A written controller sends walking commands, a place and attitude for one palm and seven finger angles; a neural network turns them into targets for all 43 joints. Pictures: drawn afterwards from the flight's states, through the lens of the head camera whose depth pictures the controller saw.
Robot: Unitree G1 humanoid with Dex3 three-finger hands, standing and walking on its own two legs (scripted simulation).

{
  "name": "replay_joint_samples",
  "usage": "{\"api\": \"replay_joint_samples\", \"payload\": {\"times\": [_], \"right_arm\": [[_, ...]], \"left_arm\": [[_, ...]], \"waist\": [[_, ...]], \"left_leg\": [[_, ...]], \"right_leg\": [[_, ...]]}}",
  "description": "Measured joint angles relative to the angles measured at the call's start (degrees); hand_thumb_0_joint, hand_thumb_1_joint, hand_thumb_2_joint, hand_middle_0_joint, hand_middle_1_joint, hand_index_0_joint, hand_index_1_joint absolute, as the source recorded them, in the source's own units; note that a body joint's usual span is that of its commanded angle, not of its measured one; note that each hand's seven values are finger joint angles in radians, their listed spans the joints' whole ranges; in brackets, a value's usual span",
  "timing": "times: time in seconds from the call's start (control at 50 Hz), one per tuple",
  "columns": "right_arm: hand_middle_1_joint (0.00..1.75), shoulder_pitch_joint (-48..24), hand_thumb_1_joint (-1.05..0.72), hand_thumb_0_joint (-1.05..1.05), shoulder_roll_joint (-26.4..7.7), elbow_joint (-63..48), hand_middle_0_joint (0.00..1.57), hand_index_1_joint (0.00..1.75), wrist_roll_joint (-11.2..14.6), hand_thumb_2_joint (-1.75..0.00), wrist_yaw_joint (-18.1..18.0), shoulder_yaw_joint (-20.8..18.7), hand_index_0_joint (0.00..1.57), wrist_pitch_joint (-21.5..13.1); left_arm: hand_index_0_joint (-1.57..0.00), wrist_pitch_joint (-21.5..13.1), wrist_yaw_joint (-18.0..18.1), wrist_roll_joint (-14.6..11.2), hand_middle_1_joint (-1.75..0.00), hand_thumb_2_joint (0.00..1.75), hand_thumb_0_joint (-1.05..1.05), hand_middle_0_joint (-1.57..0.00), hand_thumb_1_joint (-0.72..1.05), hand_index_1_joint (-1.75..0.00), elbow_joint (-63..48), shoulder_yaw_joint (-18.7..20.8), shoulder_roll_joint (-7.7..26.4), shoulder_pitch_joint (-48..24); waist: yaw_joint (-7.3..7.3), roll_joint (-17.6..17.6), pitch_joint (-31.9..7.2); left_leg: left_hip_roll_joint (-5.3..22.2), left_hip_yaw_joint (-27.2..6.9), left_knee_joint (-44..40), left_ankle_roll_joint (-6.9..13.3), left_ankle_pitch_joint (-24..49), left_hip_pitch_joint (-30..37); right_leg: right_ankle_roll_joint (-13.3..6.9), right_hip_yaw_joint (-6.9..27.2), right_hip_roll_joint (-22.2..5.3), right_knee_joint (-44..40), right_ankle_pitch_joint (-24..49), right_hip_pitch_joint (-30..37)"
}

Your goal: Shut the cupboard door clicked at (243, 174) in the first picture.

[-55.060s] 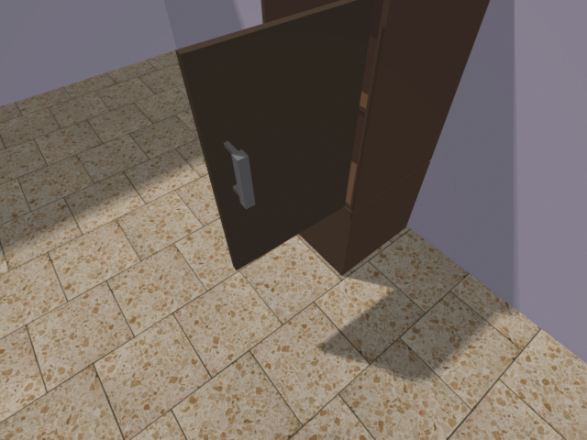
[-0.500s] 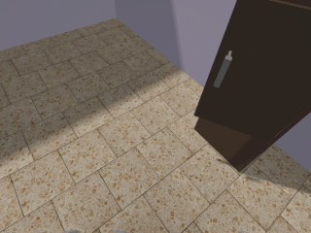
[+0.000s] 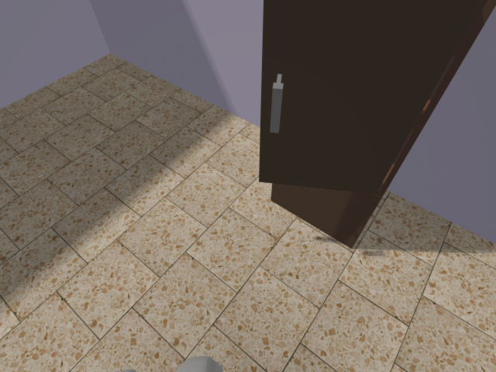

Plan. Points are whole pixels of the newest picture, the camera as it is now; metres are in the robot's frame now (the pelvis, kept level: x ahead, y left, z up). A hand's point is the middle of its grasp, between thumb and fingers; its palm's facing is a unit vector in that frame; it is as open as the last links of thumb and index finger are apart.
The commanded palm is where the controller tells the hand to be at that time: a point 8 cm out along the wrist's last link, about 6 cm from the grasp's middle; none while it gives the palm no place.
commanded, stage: turn to face it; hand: left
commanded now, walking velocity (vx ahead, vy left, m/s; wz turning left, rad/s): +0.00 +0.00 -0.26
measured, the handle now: (277, 104) +0.70 -0.04 +0.01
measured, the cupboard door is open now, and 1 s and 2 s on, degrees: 29 29 29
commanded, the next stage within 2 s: take the last steps up to it in 0.04 s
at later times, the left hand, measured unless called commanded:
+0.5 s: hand (165, 367) +0.15 +0.16 -0.16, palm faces -0.20 -0.96 -0.18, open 7.4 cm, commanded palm none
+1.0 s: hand (209, 339) +0.21 +0.09 -0.19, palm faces -0.16 -0.98 -0.12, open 7.4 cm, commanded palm none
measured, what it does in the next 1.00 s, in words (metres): walks ahead: left foot, then right foot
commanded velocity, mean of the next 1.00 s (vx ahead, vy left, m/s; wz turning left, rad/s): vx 0.19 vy -0.10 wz -0.12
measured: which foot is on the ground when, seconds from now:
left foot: up 0.00-0.10, down 0.12-0.54, up 0.56-0.84, down 0.86-1.00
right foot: down 0.00-0.14, up 0.16-0.52, down 0.54-0.86, up 0.88-1.00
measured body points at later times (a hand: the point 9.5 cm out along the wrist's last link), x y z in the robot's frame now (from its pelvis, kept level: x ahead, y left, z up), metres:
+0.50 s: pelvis +0.04 -0.02 +0.01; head +0.06 -0.02 +0.46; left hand +0.16 +0.21 -0.14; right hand -0.04 -0.26 -0.14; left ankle +0.03 +0.12 -0.73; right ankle +0.02 -0.15 -0.71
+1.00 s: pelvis +0.17 -0.08 +0.00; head +0.21 -0.05 +0.45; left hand +0.22 +0.14 -0.17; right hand +0.18 -0.31 -0.14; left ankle +0.22 +0.01 -0.73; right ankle +0.09 -0.18 -0.66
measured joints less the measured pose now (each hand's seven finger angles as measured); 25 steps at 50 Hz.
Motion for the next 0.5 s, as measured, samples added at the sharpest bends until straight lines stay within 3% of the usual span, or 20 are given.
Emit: {"api": "replay_joint_samples", "payload": {"times": [0.06,0.12,0.18,0.24,0.28,0.36,0.5], "right_arm": [[0.3,0.05,-0.91,0.01,1.09,-0.26,0.2,0.29,0.07,-0.9,0.11,0.35,0.2,-0.41],[0.3,0.69,-0.91,0.01,1.84,-0.5,0.2,0.29,-0.02,-0.9,0.03,0.95,0.2,-1.61],[0.3,0.89,-0.91,0.01,3.4,0.02,0.2,0.29,-0.74,-0.9,-0.29,1.77,0.2,-2.53],[0.3,1.9,-0.91,0.0,4.56,0.2,0.21,0.29,-1.34,-0.9,-0.56,2.49,0.2,-2.92],[0.3,2.85,-0.9,0.0,4.99,0.54,0.21,0.3,-1.51,-0.9,-0.56,2.65,0.21,-3.24],[0.3,4.87,-0.9,0.0,5.03,1.73,0.21,0.3,-1.6,-0.9,-0.46,2.2,0.21,-4.03],[0.3,8.25,-0.9,0.0,2.9,5.08,0.21,0.3,-1.65,-0.9,-0.02,0.43,0.21,-3.76]], "left_arm": [[-0.2,0.28,-0.02,0.13,-0.3,0.9,0.0,-0.2,0.9,-0.3,0.62,0.12,0.14,0.59],[-0.2,0.69,-0.01,-0.3,-0.3,0.9,0.0,-0.2,0.9,-0.3,1.14,0.39,0.36,1.15],[-0.2,1.57,-0.08,-0.65,-0.3,0.9,0.0,-0.2,0.91,-0.3,1.94,0.83,1.19,0.87],[-0.2,2.06,-0.88,-0.27,-0.3,0.9,0.0,-0.2,0.91,-0.3,2.75,1.35,1.64,0.71],[-0.19,1.95,-1.6,-0.05,-0.3,0.9,0.0,-0.2,0.91,-0.3,3.02,1.52,1.77,0.78],[-0.19,1.75,-2.63,0.1,-0.3,0.9,0.0,-0.2,0.91,-0.3,3.29,1.56,1.72,0.93],[-0.19,0.84,-3.62,0.24,-0.3,0.9,0.0,-0.2,0.91,-0.3,3.41,1.41,1.38,-0.71]], "waist": [[0.29,-1.41,-0.6],[0.49,-2.09,-1.34],[0.74,-4.17,-1.24],[0.6,-4.44,-1.47],[0.47,-4.08,-1.78],[-0.07,-2.91,-2.5],[-2.17,-0.86,-2.74]], "left_leg": [[-0.65,0.02,-8.18,0.21,1.99,2.48],[-0.74,-0.15,-21.53,1.27,9.84,7.67],[-1.17,1.42,-21.1,4.81,9.04,7.97],[-0.62,2.42,-24.2,5.28,9.61,9.77],[-0.08,2.89,-27.14,4.99,10.95,11.22],[1.31,4.15,-31.66,4.34,12.61,13.69],[4.27,5.52,-30.33,1.66,10.1,15.5]], "right_leg": [[0.39,0.96,0.07,-0.19,-0.02,0.11],[1.29,1.67,0.76,2.41,-1.52,-1.03],[0.78,2.56,0.66,11.32,-8.66,-4.26],[0.91,1.61,0.92,24.0,-10.33,-8.39],[1.06,0.39,0.49,27.11,-8.83,-9.68],[1.25,-1.28,-0.73,23.97,-6.33,-9.99],[0.53,-3.21,-1.54,5.2,-2.91,-4.55]]}}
